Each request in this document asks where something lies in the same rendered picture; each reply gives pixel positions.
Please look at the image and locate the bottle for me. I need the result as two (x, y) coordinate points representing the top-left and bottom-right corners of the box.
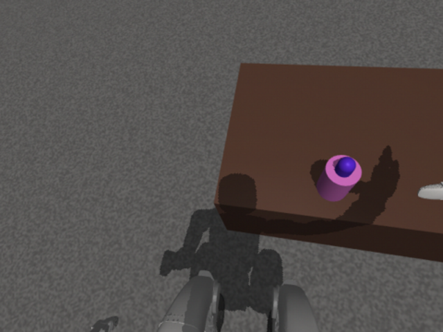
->
(316, 155), (362, 201)

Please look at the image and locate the right robot hand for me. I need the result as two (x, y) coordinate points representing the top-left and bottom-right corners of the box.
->
(417, 182), (443, 200)

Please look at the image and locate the left robot hand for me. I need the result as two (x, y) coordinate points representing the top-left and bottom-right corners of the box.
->
(90, 316), (119, 332)

